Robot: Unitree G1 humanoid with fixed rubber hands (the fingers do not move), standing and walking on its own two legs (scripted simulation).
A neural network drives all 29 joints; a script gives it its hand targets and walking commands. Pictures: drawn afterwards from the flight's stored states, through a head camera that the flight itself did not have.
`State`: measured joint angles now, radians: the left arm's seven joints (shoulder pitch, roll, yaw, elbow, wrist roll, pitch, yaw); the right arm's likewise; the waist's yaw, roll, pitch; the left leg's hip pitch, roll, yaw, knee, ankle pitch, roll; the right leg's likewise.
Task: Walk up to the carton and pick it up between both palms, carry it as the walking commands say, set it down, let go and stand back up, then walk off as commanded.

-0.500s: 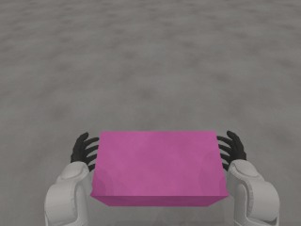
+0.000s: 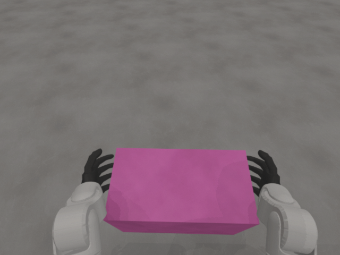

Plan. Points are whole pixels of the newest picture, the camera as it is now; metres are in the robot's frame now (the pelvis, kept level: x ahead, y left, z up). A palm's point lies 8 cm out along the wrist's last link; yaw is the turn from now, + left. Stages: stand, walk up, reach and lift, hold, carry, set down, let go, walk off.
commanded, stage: carry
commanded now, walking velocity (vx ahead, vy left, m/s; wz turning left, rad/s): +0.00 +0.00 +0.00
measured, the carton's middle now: (179, 194) +0.26 +0.00 +0.02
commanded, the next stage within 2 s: none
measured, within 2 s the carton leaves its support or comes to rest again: neither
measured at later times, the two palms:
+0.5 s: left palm (86, 208) +0.20 +0.18 +0.09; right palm (274, 212) +0.19 -0.17 +0.09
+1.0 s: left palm (81, 223) +0.17 +0.18 +0.08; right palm (274, 230) +0.16 -0.17 +0.08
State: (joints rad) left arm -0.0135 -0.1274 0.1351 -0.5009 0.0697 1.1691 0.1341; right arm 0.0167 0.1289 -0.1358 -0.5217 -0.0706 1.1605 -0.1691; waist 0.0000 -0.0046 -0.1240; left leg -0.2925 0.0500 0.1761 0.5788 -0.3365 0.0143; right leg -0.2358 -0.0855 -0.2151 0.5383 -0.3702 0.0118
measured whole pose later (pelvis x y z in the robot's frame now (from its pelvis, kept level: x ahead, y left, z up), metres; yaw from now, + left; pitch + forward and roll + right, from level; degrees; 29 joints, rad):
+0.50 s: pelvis -0.05 +0.00 +0.00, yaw +0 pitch +2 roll +0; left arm -0.05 -0.13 0.14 -0.38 0.10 1.13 0.12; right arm -0.01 0.13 -0.15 -0.42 -0.10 1.13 -0.15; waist 0.00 0.01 -0.12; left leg -0.30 0.06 0.17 0.55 -0.30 0.03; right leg -0.25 -0.08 -0.21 0.53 -0.32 0.00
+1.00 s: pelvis -0.09 +0.01 +0.00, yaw -1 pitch +2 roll -1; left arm -0.10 -0.13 0.15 -0.26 0.13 1.05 0.11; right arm -0.06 0.13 -0.18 -0.30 -0.13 1.06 -0.13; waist 0.01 0.01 -0.10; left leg -0.33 0.05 0.19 0.54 -0.24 0.05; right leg -0.30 -0.08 -0.19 0.52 -0.24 0.00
